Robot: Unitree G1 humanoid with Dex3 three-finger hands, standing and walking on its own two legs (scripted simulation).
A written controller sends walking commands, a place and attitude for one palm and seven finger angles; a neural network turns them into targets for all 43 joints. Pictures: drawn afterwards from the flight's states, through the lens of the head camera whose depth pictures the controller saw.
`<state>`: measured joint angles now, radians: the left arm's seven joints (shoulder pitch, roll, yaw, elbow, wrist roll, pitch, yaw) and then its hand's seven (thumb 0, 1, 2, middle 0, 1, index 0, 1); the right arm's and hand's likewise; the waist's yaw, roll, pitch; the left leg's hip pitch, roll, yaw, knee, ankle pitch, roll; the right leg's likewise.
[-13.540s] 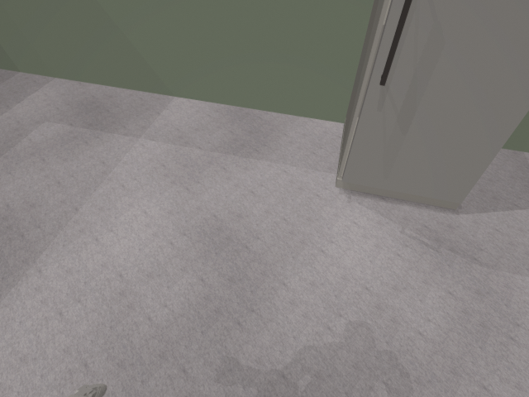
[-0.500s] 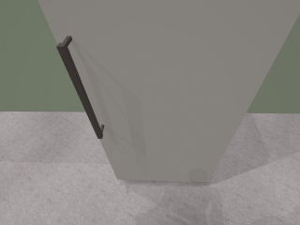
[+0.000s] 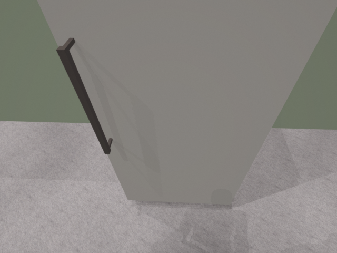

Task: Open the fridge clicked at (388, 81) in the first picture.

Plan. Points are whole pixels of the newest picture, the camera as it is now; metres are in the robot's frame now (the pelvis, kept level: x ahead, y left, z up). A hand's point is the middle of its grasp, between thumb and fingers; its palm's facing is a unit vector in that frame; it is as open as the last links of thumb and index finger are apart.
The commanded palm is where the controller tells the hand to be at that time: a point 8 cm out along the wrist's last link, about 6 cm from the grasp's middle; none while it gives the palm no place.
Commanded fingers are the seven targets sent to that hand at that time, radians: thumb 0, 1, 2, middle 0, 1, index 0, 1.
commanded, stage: look again from close up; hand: left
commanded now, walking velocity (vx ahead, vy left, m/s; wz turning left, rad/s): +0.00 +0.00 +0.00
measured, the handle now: (92, 108) +0.47 +0.25 +0.08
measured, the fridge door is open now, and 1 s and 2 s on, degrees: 0 0 0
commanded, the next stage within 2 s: shuffle to correct the standing spot in 0.30 s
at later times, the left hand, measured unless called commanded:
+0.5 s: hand out of the picture +0.00 +0.17 -0.17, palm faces +0.03 -0.98 -0.22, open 7.3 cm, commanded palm none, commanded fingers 0.00 0.90 0.90 -0.20 -0.30 -0.20 -0.30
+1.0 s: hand out of the picture +0.01 +0.25 -0.18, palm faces +0.10 -0.96 -0.25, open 7.4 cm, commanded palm none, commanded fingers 0.00 0.90 0.90 -0.20 -0.30 -0.20 -0.30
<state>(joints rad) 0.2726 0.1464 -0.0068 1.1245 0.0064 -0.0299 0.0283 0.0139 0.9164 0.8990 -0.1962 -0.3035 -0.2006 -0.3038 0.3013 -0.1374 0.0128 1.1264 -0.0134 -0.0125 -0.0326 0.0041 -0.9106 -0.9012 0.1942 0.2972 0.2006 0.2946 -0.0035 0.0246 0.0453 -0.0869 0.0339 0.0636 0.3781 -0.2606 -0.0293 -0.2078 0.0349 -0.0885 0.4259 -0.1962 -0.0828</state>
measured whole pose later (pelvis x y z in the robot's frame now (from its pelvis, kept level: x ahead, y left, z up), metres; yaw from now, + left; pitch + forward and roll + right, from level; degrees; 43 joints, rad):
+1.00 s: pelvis -0.01 +0.06 -0.01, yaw +1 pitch +0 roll +2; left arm 0.25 0.15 0.06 1.01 0.03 0.02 0.04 0.01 0.90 0.90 -0.19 -0.30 -0.20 -0.30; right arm 0.32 -0.14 -0.02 1.01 -0.02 0.04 -0.02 0.01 -0.91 -0.90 0.19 0.30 0.20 0.29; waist 0.02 0.00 0.06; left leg -0.21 -0.04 0.14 0.54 -0.32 0.06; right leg -0.33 -0.08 -0.06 0.62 -0.28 -0.01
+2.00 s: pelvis -0.05 +0.09 -0.01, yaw +1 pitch -3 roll +0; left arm 0.34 0.16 -0.01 1.04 0.02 0.00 0.03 0.01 0.91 0.90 -0.20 -0.30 -0.20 -0.30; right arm 0.35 -0.17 -0.01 1.03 -0.02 0.01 -0.01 0.01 -0.91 -0.90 0.19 0.30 0.20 0.29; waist -0.02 0.01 -0.03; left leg -0.23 0.00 0.08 0.49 -0.22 0.02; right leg -0.26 0.00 -0.03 0.50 -0.21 -0.02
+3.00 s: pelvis -0.04 +0.10 +0.00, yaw +2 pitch -2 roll +0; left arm 0.33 0.13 -0.01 1.08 0.01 -0.02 0.03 0.01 0.91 0.90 -0.19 -0.30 -0.20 -0.30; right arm 0.32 -0.12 0.00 1.10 -0.01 -0.01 -0.02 0.01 -0.91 -0.90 0.19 0.30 0.20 0.29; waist 0.00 -0.01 0.02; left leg -0.21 -0.01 0.07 0.43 -0.20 0.03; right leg -0.23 -0.01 -0.03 0.43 -0.17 -0.01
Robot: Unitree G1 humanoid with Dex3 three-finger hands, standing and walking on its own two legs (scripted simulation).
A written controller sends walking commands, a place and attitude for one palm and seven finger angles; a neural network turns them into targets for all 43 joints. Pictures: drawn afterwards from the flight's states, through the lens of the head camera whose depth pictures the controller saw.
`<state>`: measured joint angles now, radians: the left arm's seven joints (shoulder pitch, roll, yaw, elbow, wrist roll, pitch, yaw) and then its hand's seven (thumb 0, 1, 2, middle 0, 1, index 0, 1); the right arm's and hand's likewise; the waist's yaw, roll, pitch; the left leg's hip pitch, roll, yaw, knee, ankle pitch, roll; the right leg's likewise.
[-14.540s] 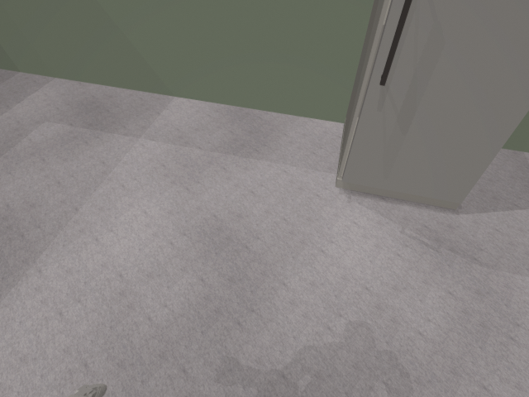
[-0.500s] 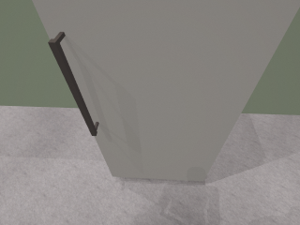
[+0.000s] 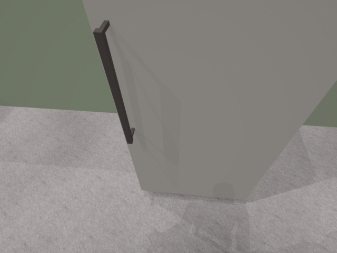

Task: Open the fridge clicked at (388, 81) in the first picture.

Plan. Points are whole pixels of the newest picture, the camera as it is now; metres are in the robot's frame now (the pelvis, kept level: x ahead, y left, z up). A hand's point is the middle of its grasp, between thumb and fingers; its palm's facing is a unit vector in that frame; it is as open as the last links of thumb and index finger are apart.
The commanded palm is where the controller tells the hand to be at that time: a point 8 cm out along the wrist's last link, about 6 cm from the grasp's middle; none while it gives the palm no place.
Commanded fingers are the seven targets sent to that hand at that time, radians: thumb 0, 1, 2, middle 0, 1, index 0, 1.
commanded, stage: come to a stop and stand still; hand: left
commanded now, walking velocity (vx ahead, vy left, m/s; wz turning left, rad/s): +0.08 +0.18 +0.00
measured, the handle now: (120, 96) +0.48 +0.18 +0.09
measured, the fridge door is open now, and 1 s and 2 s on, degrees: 0 0 0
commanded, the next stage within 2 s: look again from close up in 1.70 s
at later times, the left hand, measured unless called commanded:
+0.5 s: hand out of the picture +0.04 +0.21 -0.16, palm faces +0.01 -0.98 -0.20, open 7.3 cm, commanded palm none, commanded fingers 0.00 0.90 0.90 -0.20 -0.30 -0.20 -0.30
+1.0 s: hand out of the picture -0.02 +0.20 -0.16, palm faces +0.02 -0.98 -0.20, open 7.4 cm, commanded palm none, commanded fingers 0.00 0.90 0.90 -0.20 -0.30 -0.20 -0.30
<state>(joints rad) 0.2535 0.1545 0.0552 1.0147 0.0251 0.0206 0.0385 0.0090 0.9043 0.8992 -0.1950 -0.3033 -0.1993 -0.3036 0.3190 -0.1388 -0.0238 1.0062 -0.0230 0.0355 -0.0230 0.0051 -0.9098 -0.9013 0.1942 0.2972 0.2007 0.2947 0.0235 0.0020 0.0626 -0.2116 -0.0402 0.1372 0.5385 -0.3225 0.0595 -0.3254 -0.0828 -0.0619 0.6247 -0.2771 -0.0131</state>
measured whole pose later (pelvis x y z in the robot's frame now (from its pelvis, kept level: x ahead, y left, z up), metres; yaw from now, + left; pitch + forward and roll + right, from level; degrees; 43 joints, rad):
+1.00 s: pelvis -0.04 +0.03 +0.01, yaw +0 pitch -3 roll +0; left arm 0.34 0.16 -0.01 1.04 0.02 0.00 0.03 0.01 0.91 0.90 -0.20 -0.30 -0.20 -0.30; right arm 0.35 -0.17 -0.01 1.03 -0.02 0.01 -0.01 0.01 -0.91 -0.90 0.19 0.30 0.20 0.29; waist -0.02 0.01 -0.03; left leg -0.23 0.00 0.08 0.49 -0.22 0.02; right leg -0.26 0.00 -0.03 0.50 -0.21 -0.02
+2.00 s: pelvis -0.03 +0.03 +0.01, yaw +1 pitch -2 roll +0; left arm 0.33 0.13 -0.01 1.08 0.01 -0.02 0.03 0.01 0.91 0.90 -0.19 -0.30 -0.20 -0.30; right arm 0.32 -0.12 0.00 1.10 -0.01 -0.01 -0.02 0.01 -0.91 -0.90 0.19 0.30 0.20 0.29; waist 0.00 -0.01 0.02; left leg -0.21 -0.01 0.07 0.43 -0.20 0.03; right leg -0.23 -0.01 -0.03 0.43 -0.17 -0.01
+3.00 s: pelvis -0.01 +0.03 +0.01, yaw +0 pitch -1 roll +0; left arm 0.32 0.13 -0.01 1.09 0.01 -0.02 0.03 0.01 0.91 0.90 -0.19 -0.30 -0.20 -0.30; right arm 0.30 -0.11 0.00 1.13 -0.01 -0.01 -0.03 0.00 -0.91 -0.90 0.19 0.30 0.20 0.29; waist 0.00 -0.01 0.03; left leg -0.17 0.00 0.08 0.41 -0.22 0.02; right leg -0.20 0.01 -0.02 0.42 -0.19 -0.02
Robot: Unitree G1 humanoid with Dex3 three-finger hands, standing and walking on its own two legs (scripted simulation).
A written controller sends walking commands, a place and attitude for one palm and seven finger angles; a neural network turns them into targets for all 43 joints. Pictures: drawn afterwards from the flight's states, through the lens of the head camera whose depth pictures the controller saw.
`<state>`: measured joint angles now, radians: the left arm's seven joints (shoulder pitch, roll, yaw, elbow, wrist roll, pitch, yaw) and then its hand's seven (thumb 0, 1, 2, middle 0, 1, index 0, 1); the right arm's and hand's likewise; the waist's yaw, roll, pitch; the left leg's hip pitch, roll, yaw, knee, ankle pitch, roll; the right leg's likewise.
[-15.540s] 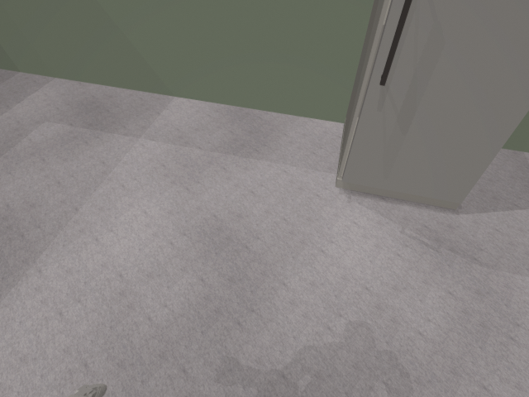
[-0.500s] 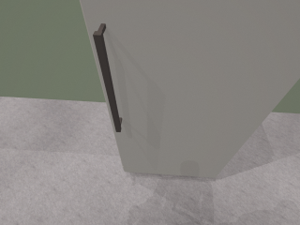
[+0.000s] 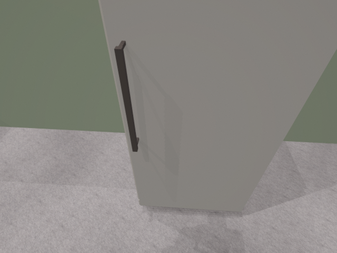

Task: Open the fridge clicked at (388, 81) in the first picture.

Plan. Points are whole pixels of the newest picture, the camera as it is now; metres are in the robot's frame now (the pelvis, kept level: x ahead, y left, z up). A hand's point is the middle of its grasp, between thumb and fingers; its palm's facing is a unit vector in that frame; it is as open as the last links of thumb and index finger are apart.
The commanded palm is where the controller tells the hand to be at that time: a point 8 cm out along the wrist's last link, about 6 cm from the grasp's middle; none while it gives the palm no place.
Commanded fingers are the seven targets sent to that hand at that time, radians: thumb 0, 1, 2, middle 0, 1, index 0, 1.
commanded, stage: come to a stop and stand still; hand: left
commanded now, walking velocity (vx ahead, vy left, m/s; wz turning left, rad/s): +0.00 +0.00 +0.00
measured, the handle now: (130, 105) +0.52 +0.15 +0.08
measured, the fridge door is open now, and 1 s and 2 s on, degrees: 0 0 0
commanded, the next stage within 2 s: look again from close up in 0.70 s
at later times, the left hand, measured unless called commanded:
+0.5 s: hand out of the picture -0.03 +0.15 -0.18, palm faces +0.05 -0.99 -0.14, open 7.4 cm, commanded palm none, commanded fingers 0.00 0.90 0.90 -0.20 -0.30 -0.20 -0.30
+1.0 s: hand out of the picture +0.00 +0.17 -0.17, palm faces +0.04 -0.99 -0.16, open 7.4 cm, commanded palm none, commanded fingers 0.00 0.90 0.90 -0.20 -0.30 -0.20 -0.30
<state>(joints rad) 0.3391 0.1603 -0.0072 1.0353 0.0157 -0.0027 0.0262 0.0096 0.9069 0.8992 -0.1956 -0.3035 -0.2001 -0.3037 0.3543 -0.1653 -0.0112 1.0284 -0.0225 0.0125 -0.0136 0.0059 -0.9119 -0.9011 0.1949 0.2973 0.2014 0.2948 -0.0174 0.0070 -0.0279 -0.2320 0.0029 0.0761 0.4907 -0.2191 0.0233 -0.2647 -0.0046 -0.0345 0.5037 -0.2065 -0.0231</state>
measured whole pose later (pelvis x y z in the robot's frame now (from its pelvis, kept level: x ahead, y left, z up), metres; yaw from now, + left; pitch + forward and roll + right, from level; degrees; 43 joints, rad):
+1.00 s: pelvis +0.01 +0.01 +0.01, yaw +0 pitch -2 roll +0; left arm 0.33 0.13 -0.01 1.08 0.01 -0.02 0.03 0.01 0.91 0.90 -0.19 -0.30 -0.20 -0.30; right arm 0.32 -0.12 0.00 1.10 -0.01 -0.01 -0.02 0.01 -0.91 -0.90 0.19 0.30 0.20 0.29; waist 0.00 -0.01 0.02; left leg -0.21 -0.01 0.07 0.43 -0.20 0.03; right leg -0.23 -0.01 -0.03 0.43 -0.17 -0.01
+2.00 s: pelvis +0.03 +0.00 +0.01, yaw +0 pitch -1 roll +0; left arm 0.32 0.13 -0.01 1.09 0.01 -0.02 0.03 0.01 0.91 0.90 -0.19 -0.30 -0.20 -0.30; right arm 0.30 -0.11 0.00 1.13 -0.01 -0.01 -0.03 0.00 -0.91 -0.90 0.19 0.30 0.20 0.29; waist 0.00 -0.01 0.03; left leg -0.17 0.00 0.08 0.41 -0.22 0.02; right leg -0.20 0.01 -0.02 0.42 -0.19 -0.02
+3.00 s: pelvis +0.03 -0.02 -0.07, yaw +3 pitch +10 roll -1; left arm 0.55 0.21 0.15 0.02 -0.26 -0.46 -0.29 0.02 0.54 0.74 -0.23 -0.54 -0.23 -0.54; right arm 0.14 -0.26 -0.07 0.44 0.02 -0.21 -0.02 0.01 -0.91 -0.90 0.19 0.30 0.20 0.29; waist 0.03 -0.04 -0.12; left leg -0.75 0.02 0.00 1.09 -0.52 0.00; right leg -0.74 0.00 -0.09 1.07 -0.50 -0.05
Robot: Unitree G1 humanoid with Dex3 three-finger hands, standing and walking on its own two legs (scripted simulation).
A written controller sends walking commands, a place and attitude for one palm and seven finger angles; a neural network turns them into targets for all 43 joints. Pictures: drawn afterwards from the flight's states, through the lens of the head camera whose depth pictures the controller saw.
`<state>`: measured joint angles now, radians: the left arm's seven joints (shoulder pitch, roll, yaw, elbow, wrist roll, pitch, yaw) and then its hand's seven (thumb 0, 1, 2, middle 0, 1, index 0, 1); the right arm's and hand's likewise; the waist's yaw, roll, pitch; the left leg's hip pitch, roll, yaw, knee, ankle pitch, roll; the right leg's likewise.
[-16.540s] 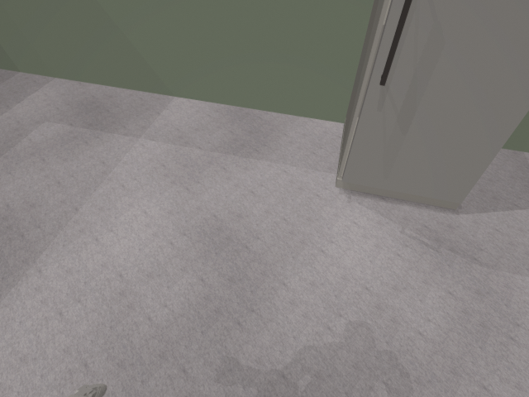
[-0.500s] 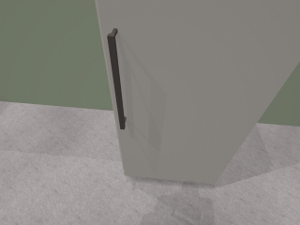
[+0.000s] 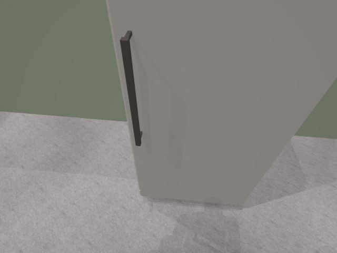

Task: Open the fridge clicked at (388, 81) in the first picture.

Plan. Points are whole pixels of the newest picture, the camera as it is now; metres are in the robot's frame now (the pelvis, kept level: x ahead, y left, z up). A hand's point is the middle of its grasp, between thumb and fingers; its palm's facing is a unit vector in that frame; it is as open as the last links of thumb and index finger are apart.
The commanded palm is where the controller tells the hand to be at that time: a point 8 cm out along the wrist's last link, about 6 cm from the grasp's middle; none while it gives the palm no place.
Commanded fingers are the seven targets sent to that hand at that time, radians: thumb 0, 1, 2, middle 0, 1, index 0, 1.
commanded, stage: look again from close up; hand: left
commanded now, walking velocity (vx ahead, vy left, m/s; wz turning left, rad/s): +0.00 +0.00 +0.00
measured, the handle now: (134, 99) +0.51 +0.13 +0.08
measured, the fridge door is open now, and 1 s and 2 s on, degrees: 0 0 0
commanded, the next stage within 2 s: raise the hand to about handle height in 1.42 s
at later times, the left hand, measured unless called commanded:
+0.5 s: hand out of the picture +0.00 +0.15 -0.18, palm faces +0.02 -0.99 -0.16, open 7.4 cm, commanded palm none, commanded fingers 0.00 0.90 0.90 -0.20 -0.30 -0.20 -0.30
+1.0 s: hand out of the picture +0.01 +0.15 -0.18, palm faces +0.02 -0.99 -0.16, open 7.4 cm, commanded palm none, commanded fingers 0.00 0.90 0.90 -0.20 -0.30 -0.20 -0.30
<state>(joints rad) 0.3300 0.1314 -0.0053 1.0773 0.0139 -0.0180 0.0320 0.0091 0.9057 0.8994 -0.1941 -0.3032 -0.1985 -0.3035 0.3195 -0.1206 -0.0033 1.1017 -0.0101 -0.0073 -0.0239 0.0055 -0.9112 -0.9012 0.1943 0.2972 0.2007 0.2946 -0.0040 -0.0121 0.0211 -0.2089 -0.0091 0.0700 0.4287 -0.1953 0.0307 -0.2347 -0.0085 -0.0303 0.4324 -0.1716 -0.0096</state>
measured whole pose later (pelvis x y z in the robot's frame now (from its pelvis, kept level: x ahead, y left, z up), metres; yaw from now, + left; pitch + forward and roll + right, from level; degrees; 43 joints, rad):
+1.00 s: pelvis +0.02 -0.01 +0.00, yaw -1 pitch -1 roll +0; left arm 0.32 0.13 -0.01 1.09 0.01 -0.02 0.03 0.01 0.91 0.90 -0.19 -0.30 -0.20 -0.30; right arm 0.30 -0.11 0.00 1.13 -0.01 -0.01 -0.03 0.00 -0.91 -0.90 0.19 0.30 0.20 0.29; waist 0.00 -0.01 0.03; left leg -0.17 0.00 0.08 0.41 -0.22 0.02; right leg -0.20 0.01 -0.02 0.42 -0.19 -0.02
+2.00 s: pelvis +0.02 -0.02 -0.08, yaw +2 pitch +10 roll -1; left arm 0.55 0.21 0.15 0.02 -0.26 -0.46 -0.29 0.02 0.54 0.74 -0.23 -0.54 -0.23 -0.54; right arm 0.14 -0.26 -0.07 0.44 0.02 -0.21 -0.02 0.01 -0.91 -0.90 0.19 0.30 0.20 0.29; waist 0.03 -0.04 -0.12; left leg -0.75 0.02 0.00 1.09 -0.52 0.00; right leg -0.74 0.00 -0.09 1.07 -0.50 -0.05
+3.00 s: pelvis +0.03 +0.00 -0.03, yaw +3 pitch +6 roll -2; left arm 0.09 0.41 0.39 0.20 -0.37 -0.17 -0.51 -0.01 -0.49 0.31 -0.30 -1.19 -0.30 -1.19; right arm 0.25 -0.25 0.07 0.55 0.05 -0.24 -0.09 0.01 -0.90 -0.90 0.20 0.30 0.21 0.30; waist 0.02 0.03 -0.07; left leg -0.50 0.01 0.00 0.81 -0.41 0.03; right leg -0.47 -0.01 -0.09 0.74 -0.37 -0.01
